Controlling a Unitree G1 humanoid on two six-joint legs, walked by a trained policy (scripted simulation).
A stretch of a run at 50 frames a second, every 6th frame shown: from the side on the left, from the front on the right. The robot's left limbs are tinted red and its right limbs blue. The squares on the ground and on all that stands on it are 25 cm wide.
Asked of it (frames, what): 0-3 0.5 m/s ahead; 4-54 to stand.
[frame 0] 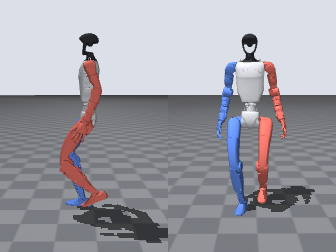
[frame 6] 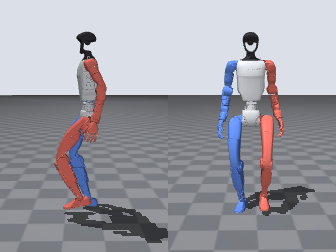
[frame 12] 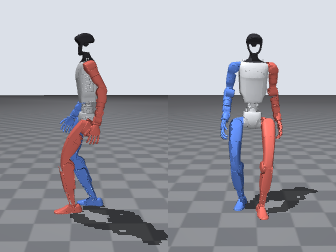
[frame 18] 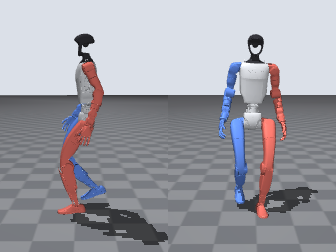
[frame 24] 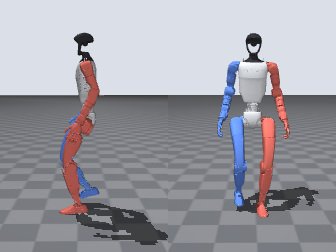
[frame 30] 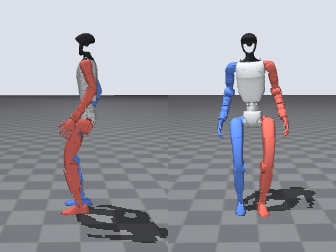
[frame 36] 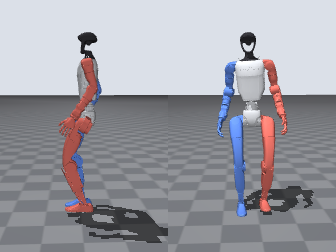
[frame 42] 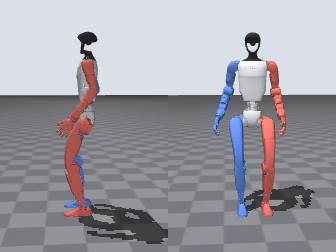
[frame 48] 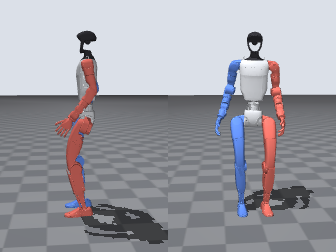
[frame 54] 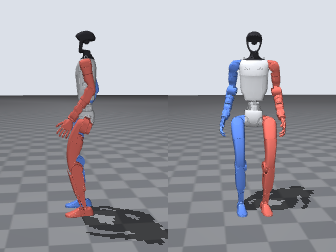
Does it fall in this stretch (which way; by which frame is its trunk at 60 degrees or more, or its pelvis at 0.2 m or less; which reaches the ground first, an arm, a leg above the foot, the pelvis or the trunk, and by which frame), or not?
no
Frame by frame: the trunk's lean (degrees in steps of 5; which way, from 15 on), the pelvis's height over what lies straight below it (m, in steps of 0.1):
0: 0, 0.8
6: 0, 0.8
12: 5, 0.8
18: 5, 0.7
24: 5, 0.8
30: 5, 0.8
36: 5, 0.8
42: 0, 0.8
48: 0, 0.8
54: 0, 0.8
